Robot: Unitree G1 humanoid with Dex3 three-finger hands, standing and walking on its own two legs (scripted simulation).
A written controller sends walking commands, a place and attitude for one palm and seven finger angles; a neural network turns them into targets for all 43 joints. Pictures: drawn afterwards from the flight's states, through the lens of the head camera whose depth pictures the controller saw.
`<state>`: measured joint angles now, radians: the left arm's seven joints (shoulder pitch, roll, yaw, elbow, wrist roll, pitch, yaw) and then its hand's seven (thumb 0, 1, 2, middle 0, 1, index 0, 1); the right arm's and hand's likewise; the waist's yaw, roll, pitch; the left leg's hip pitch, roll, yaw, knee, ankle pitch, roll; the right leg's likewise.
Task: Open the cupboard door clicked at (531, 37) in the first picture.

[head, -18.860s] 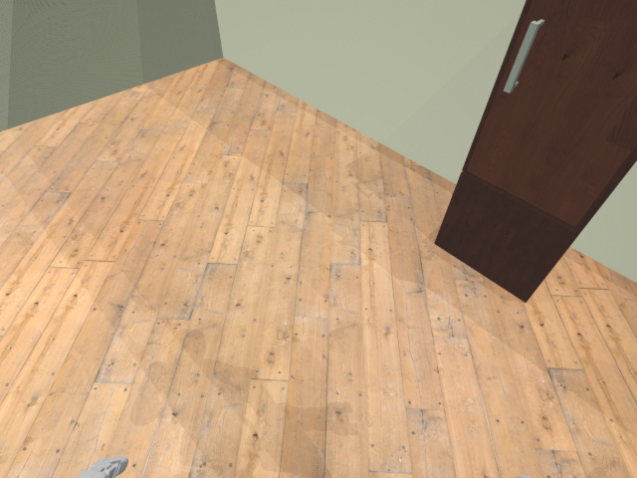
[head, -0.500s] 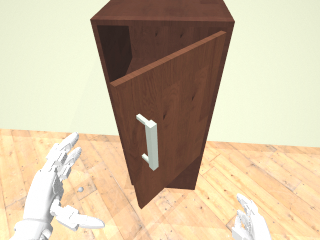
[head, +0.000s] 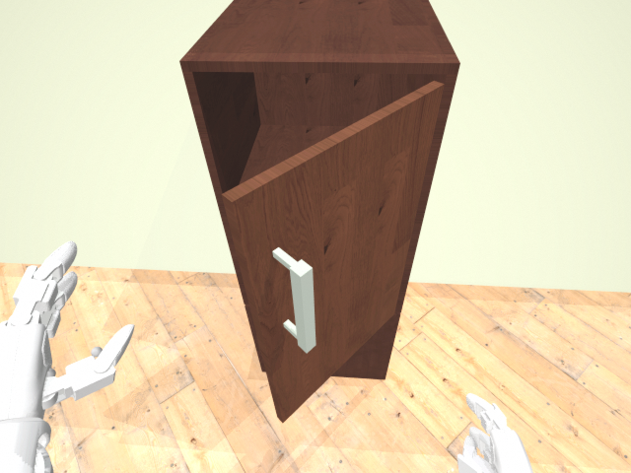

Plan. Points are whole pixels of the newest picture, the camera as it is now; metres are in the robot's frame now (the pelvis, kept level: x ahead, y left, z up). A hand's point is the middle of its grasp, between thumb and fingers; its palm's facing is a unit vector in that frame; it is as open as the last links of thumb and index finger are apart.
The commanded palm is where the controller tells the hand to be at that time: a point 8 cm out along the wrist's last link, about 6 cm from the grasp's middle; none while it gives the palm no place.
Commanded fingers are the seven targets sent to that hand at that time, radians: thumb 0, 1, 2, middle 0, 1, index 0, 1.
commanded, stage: draw the hand back to the body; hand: left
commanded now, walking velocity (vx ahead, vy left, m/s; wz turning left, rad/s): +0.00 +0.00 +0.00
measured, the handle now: (294, 303) +0.32 +0.07 +0.06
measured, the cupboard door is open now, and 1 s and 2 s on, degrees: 49 49 49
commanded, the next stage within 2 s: step back with the hand held close in 0.50 s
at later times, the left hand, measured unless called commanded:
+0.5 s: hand (79, 347) +0.18 +0.26 +0.15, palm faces +0.46 -0.80 -0.38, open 7.4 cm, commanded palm +0.13 +0.29 +0.17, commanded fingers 0.00 0.90 0.90 -0.20 -0.30 -0.20 -0.30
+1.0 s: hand (74, 362) +0.17 +0.26 +0.14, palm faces +0.31 -0.81 -0.51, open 7.4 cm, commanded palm +0.11 +0.30 +0.17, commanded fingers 0.00 0.90 0.90 -0.20 -0.30 -0.20 -0.30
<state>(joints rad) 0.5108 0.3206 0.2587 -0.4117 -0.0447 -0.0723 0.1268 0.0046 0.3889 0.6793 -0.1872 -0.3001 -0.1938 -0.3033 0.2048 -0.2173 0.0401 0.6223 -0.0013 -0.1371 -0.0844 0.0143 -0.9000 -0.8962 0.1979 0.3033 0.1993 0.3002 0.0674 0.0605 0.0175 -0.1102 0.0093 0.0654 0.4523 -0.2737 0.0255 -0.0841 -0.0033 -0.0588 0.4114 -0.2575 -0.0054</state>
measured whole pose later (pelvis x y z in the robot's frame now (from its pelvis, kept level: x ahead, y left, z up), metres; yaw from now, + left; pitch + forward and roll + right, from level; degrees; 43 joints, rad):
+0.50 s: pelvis -0.01 -0.01 +0.00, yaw +0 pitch -5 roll -1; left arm 0.46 0.33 0.32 -0.38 -0.06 -0.08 0.12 0.02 0.88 0.89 -0.21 -0.30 -0.21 -0.30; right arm 0.19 -0.22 0.02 0.65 -0.01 -0.12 -0.07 0.01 -0.90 -0.90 0.20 0.30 0.20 0.30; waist 0.08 0.06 0.04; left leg -0.06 0.02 0.06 0.40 -0.24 0.01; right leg -0.03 0.01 -0.06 0.34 -0.21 -0.02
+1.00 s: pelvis -0.04 +0.01 +0.00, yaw -3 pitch +0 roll -1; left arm 0.57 0.41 0.38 -0.48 -0.04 -0.14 0.11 0.02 0.89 0.90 -0.21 -0.30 -0.22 -0.30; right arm 0.16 -0.23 -0.02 0.56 0.01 -0.02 -0.09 0.01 -0.90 -0.90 0.20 0.30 0.20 0.30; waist 0.01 0.02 0.06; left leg -0.25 0.02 0.11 0.46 -0.20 0.04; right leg -0.24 0.00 -0.02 0.41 -0.17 0.01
